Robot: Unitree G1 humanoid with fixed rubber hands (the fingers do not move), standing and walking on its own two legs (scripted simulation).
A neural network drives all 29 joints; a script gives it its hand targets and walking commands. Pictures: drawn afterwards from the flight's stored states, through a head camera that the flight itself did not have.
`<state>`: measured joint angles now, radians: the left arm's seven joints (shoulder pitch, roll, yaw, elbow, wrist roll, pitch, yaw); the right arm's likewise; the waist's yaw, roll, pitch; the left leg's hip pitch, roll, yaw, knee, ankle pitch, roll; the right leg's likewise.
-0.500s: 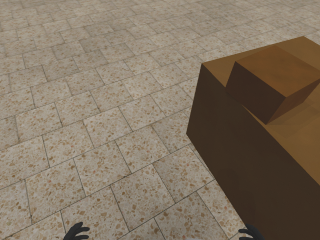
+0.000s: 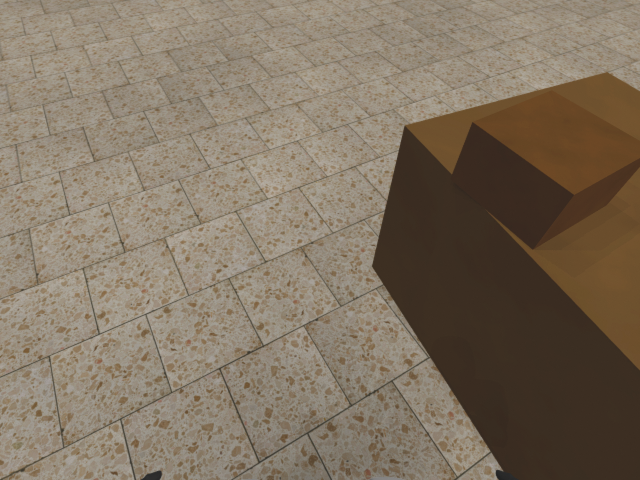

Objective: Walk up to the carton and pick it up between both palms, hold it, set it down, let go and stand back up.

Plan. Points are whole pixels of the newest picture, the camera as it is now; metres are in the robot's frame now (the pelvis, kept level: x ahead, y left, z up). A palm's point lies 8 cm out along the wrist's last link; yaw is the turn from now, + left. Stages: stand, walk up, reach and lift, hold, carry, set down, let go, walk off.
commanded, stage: stand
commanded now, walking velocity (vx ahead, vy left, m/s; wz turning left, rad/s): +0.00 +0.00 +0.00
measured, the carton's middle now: (542, 165) +0.68 -0.45 -0.04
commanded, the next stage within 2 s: walk up in 0.26 s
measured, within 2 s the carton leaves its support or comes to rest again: neither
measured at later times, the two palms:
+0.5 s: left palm out of the picture +0.06 +0.24 -0.13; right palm out of the picture +0.05 -0.27 -0.13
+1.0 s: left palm (152, 431) +0.19 +0.22 -0.09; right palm (596, 471) +0.15 -0.36 -0.11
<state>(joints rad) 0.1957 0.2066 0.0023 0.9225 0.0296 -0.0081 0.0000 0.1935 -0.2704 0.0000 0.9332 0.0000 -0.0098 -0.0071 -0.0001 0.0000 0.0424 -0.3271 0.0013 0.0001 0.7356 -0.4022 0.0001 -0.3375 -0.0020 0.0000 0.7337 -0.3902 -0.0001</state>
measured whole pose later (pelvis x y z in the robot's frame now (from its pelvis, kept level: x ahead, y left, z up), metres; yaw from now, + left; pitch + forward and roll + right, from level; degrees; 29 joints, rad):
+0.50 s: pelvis -0.01 +0.00 +0.00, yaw -1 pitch -2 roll +0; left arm 0.20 0.21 0.02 0.97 0.03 0.01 -0.01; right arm 0.19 -0.29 0.00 1.00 0.00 -0.03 0.01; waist 0.00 0.00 0.04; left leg -0.30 0.00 0.02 0.74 -0.41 0.01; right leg -0.35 0.00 0.01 0.79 -0.43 0.00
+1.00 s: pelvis +0.10 -0.05 +0.01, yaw -14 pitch +1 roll -1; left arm 0.28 0.26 0.09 0.97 0.02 -0.04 -0.03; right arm 0.08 -0.41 0.00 0.94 -0.01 -0.03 0.06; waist 0.02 0.10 0.06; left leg -0.62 0.05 0.04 0.92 -0.35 0.02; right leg -0.22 0.05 0.04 0.57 -0.37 -0.03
